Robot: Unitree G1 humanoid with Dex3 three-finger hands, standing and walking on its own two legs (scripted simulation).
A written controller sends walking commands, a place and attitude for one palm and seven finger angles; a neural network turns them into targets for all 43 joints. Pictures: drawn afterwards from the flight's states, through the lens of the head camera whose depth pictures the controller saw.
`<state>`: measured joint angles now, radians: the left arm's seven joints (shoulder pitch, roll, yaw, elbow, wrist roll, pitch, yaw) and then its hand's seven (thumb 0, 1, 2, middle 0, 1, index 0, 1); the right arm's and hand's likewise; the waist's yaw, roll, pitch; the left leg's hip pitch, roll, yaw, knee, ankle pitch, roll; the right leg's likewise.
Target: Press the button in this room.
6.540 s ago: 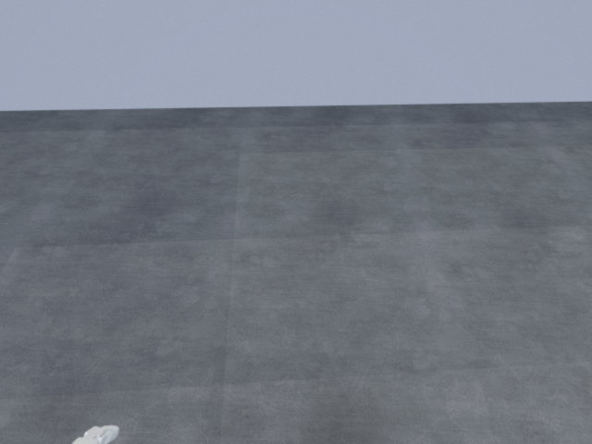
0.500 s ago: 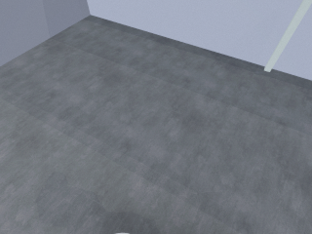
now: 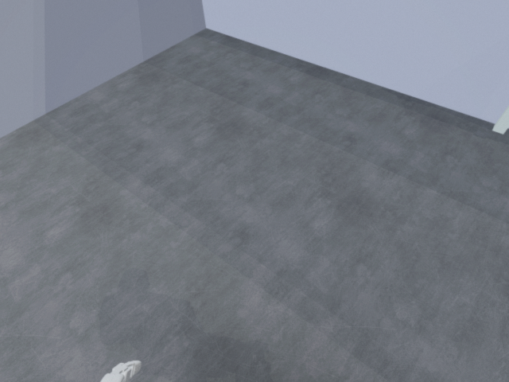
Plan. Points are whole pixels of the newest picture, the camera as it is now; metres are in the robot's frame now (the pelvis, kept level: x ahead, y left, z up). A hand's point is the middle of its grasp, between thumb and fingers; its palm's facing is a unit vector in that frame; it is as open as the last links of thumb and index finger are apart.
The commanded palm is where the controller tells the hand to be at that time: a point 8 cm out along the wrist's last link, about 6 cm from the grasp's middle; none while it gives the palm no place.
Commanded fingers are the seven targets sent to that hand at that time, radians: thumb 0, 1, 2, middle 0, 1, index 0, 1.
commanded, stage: turn or walk to find it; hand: left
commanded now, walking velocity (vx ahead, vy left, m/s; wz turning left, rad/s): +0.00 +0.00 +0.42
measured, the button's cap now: out of the picture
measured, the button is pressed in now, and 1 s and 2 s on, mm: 0 0 0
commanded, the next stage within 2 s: none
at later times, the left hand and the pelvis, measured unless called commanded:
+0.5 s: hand out of the picture -0.07 +0.21 -0.18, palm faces +0.30 -0.92 -0.24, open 7.4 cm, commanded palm none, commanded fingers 0.00 0.90 0.90 -0.20 -0.30 -0.20 -0.30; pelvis -0.03 +0.01 +0.00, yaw +15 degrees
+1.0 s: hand out of the picture -0.04 +0.19 -0.14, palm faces +0.44 -0.86 -0.28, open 7.4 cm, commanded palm none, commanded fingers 0.00 0.90 0.90 -0.20 -0.30 -0.20 -0.30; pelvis -0.05 -0.03 +0.00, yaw +27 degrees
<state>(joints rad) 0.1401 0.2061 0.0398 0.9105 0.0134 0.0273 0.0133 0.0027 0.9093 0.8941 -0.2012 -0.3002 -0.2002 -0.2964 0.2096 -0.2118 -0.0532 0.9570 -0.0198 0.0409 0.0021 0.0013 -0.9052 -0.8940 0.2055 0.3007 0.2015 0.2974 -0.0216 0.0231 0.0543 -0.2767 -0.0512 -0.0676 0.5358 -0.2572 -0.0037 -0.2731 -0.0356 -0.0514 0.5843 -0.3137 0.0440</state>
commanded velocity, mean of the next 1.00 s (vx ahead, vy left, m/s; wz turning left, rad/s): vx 0.00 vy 0.00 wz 0.42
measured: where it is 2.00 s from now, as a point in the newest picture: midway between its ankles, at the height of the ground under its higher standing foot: outside the picture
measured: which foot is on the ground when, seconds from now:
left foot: down 0.00-0.00, up 0.02-0.48, down 0.50-0.92, up 0.94-1.00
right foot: down 0.00-0.50, up 0.52-0.90, down 0.92-1.00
